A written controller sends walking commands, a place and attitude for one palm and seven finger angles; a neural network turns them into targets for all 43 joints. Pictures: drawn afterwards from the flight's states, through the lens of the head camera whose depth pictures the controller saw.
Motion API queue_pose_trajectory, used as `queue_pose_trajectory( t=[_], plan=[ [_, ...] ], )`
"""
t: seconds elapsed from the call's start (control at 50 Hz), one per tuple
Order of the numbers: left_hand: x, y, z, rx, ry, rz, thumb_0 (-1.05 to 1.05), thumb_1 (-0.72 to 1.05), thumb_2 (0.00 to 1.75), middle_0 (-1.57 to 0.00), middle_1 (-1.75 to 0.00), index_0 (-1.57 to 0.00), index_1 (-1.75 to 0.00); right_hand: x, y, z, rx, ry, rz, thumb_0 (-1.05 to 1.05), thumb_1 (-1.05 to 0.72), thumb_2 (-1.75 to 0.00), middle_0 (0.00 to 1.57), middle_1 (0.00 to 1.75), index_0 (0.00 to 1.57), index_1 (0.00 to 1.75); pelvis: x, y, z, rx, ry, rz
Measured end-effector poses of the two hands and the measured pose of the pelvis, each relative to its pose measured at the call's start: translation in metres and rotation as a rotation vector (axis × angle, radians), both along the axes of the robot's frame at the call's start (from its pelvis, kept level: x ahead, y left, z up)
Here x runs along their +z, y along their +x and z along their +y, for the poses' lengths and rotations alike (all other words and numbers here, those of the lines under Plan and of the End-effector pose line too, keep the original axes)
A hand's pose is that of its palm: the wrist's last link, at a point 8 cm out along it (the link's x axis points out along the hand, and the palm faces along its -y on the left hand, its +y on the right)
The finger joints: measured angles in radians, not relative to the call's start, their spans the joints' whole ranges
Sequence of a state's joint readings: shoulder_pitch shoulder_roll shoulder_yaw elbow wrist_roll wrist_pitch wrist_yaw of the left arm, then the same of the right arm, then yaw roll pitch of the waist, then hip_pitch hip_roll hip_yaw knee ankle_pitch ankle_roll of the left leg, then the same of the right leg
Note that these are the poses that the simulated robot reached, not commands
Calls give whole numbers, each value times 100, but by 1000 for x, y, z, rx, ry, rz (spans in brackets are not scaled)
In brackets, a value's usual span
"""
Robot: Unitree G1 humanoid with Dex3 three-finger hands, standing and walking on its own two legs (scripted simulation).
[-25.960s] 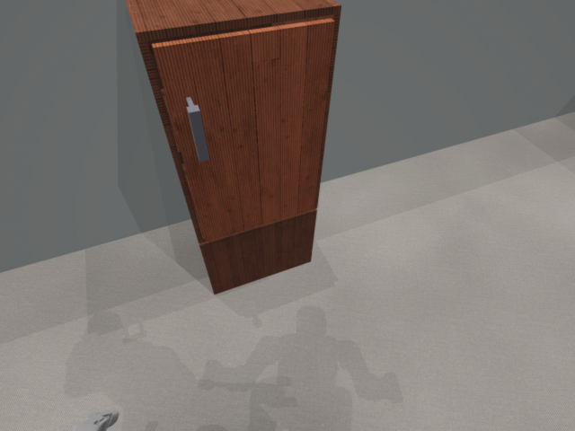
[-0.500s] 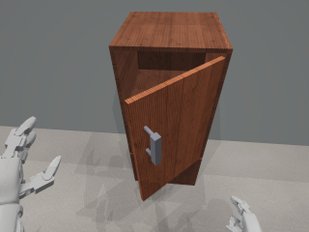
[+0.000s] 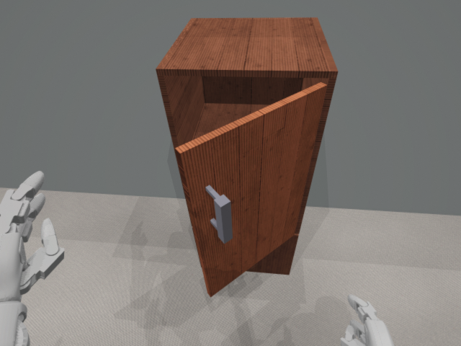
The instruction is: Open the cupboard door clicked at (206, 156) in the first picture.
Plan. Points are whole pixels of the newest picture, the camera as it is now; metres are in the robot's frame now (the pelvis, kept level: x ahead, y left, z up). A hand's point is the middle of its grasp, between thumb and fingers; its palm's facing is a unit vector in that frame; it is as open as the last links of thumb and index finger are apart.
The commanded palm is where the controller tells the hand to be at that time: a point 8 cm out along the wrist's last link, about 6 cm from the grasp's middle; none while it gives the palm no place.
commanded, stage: step back with the hand held close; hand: left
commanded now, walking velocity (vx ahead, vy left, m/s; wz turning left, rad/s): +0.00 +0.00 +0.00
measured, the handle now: (218, 213) +0.37 +0.08 +0.01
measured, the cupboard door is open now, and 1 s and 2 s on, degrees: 43 43 43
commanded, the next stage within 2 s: stop stepping back and stand still in 1.20 s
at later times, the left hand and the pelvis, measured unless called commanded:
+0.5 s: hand (49, 260) +0.17 +0.27 +0.15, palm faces +0.33 -0.80 -0.50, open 7.4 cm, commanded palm +0.11 +0.31 +0.17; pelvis -0.04 +0.02 -0.01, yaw -2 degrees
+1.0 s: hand out of the picture +0.04 +0.31 +0.15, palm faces +0.52 -0.75 -0.41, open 7.4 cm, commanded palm -0.03 +0.35 +0.17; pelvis -0.14 +0.04 -0.03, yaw +5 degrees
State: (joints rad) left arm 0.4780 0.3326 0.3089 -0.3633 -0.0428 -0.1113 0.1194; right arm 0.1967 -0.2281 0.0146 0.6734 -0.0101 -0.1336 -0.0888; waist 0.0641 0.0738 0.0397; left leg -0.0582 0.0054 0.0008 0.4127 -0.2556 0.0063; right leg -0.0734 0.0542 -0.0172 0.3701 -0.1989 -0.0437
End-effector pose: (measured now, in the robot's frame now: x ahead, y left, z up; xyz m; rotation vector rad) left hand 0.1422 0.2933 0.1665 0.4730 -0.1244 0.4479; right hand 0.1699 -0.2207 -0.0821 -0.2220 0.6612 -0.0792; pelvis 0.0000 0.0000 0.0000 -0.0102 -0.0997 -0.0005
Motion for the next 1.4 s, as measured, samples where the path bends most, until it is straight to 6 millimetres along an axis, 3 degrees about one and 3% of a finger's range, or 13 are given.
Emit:
queue_pose_trajectory(
  t=[0.22, 0.36, 0.46, 0.64, 0.78, 0.9, 1.02, 1.12, 1.26, 1.34, 1.4],
  plan=[
    [8, 7, 7, -7, 83, -2, 1, 89, 89, -21, -30, -21, -30, 1, -6, -11, -35, -15, 21, 1, -91, -90, 21, 30, 20, 30, -1, -7, -1, -7, -15, 58],
    [-10, 11, 3, -79, 62, 62, 1, 89, 89, -21, -30, -21, -30, 4, -30, -22, -118, -74, 68, 1, -91, -90, 21, 30, 20, 30, -3, -18, 10, -23, -6, 95],
    [-4, 1, 8, -138, 94, 23, 1, 89, 89, -21, -31, -22, -30, 11, -51, -19, -162, -85, 67, 1, -91, -90, 21, 30, 20, 30, -6, -31, 16, -32, 0, 92],
    [10, -45, 30, -106, 144, -95, 1, 89, 89, -21, -30, -22, -30, 16, -82, 2, -124, -95, 10, 1, -91, -90, 21, 30, 20, 30, -12, -65, 29, -28, -5, 75],
    [-6, -85, 40, 15, 125, -106, 1, 89, 89, -21, -30, -21, -30, -4, -110, 14, -64, -103, 39, 1, -90, -90, 21, 30, 20, 30, -22, -90, 30, 47, -12, 55],
    [-3, -124, 41, 32, 113, -166, 1, 89, 89, -21, -30, -21, -30, -19, -134, 19, -27, -84, 100, 1, -90, -90, 21, 30, 20, 30, -28, -112, 31, 82, -5, 49],
    [-1, -149, 58, -5, 135, -205, 1, 89, 89, -21, -31, -21, -30, -12, -155, 30, -11, -118, 91, 1, -91, -90, 21, 30, 20, 30, -30, -144, 41, 87, -27, 48],
    [10, -168, 70, 7, 136, -198, 1, 89, 89, -21, -30, -21, -30, 0, -174, 45, -23, -66, 47, 1, -91, -90, 21, 30, 20, 30, -18, -168, 43, 41, -66, 64],
    [10, -182, 43, -81, 31, -214, 1, 89, 90, -21, -30, -21, -30, 19, -203, 50, -6, -42, -7, 1, -90, -90, 21, 30, 20, 30, -8, -207, 33, -19, -73, 124],
    [8, -195, 17, -178, 70, -207, 1, 89, 89, -21, -30, -21, -30, 16, -224, 34, -8, -31, -36, 1, -90, -90, 21, 30, 20, 30, -17, -240, 18, -54, -24, 161],
    [9, -208, 0, -255, 116, -172, 1, 89, 89, -21, -30, -21, -30, 8, -251, 16, -46, -46, -2, 1, -90, -90, 21, 30, 20, 30, -19, -259, 15, -93, -20, 146]
  ],
)
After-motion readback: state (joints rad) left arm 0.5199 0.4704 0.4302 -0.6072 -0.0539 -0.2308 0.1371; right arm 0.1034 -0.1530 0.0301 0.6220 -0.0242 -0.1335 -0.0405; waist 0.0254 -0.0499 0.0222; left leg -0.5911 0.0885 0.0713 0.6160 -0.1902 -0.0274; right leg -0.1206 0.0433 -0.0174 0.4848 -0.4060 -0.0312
